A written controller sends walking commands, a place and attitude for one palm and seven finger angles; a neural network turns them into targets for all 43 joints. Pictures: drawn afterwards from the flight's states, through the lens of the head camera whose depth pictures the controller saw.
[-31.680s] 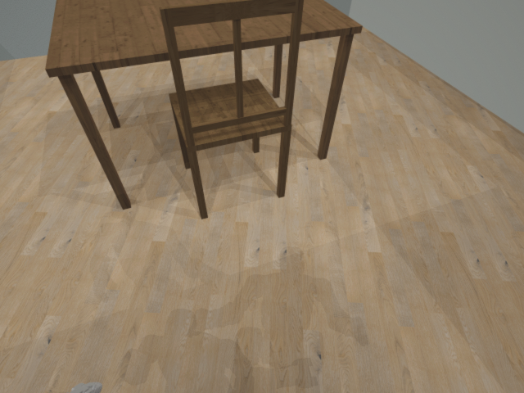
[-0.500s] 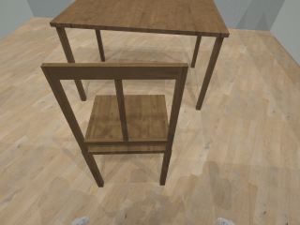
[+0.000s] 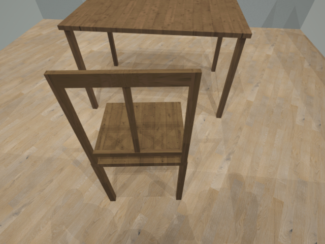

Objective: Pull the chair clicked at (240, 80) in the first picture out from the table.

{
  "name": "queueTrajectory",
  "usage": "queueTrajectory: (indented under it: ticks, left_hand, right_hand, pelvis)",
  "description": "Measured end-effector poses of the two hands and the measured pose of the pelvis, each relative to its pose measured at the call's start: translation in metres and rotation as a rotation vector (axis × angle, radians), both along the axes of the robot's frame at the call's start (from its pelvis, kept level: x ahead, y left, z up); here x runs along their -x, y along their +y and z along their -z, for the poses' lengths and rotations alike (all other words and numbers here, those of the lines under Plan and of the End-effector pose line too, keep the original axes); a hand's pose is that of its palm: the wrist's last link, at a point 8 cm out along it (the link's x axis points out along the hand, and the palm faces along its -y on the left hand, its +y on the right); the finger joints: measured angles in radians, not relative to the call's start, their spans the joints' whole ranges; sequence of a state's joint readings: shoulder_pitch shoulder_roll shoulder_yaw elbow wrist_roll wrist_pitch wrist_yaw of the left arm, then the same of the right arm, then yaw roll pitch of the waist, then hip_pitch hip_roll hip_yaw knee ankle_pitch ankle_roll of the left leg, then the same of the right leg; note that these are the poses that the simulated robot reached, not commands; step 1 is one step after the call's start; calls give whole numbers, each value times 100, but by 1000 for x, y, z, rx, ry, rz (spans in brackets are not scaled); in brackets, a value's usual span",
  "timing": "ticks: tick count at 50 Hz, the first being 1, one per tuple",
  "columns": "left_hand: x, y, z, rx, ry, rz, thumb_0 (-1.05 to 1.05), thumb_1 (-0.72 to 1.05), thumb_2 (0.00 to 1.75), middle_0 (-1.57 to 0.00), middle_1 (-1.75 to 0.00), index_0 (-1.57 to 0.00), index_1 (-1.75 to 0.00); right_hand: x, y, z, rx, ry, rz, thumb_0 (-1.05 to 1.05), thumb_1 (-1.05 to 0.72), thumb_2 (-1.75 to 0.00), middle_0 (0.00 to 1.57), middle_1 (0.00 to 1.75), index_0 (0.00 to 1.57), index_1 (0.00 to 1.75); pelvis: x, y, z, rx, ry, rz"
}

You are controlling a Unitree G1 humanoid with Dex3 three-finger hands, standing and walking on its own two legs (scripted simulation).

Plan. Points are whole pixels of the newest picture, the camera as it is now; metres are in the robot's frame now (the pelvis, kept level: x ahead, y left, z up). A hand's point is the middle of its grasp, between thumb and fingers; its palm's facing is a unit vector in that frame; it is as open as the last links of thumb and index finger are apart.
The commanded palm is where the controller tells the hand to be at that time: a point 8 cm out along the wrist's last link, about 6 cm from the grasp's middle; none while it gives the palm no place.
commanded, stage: let the arm hang, fingers relaxed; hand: left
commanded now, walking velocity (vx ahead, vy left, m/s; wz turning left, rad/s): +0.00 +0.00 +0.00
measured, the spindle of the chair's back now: (132, 124) +0.52 +0.14 -0.06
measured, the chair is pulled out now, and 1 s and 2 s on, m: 0.58 0.58 0.58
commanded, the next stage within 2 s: look to check the result in 0.36 s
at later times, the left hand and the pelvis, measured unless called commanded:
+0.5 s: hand out of the picture -0.02 +0.15 -0.17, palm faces +0.06 -0.98 -0.17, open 7.3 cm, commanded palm none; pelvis +0.00 +0.00 +0.00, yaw +0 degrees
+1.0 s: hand out of the picture +0.00 +0.15 -0.17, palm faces +0.05 -0.99 -0.16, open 7.3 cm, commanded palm none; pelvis +0.01 -0.01 +0.00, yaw +0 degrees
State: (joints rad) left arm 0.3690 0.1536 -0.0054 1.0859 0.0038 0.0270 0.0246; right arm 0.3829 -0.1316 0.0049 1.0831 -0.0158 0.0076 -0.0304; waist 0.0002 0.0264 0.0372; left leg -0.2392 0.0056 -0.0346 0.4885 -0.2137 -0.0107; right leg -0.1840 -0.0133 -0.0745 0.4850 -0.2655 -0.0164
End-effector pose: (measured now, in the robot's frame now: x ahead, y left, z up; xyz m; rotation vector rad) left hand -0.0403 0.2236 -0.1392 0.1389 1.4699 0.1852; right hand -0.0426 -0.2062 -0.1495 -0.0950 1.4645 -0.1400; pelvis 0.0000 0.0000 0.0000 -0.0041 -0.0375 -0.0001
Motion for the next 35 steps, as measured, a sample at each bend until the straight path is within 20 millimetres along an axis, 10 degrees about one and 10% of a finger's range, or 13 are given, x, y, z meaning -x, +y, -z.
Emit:
queueTrajectory:
  ticks: [8, 35]
  left_hand:
    - [-26, -24, 6, 52, -74, 10, 0, 91, 90, -20, -30, -20, -30]
    - [-16, -21, 4, 35, -27, -9, 0, 91, 90, -20, -30, -20, -30]
  right_hand:
    - [-10, 12, 1, -21, -40, 15, 0, -91, -90, 20, 30, 20, 30]
    - [-18, -2, -2, 10, -34, 8, 0, -91, -90, 20, 30, 20, 30]
  pelvis:
    - [0, -2, 0, -2, -6, 4]
    - [-4, -6, -1, -2, -1, 4]
